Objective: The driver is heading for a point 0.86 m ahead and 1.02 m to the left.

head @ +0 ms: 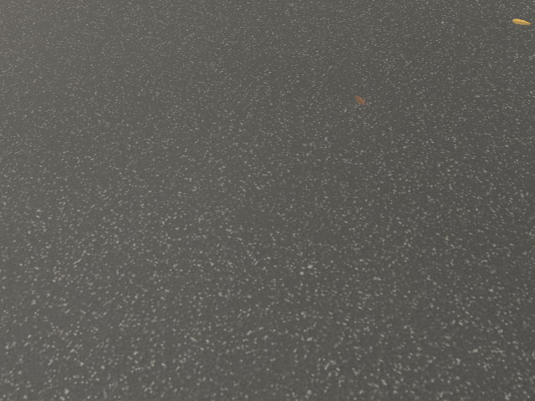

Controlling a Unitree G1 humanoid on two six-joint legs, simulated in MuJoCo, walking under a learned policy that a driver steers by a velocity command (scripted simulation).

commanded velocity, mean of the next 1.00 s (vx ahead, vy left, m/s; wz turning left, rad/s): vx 0.50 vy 0.00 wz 0.55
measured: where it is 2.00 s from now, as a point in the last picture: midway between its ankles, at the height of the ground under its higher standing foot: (108, 261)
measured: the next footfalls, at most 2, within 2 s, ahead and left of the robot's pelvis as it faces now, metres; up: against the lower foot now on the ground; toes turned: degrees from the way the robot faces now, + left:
left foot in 0.32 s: +0.32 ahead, +0.16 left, +0.00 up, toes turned +15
right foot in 0.80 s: +0.65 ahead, +0.06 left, +0.00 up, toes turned +31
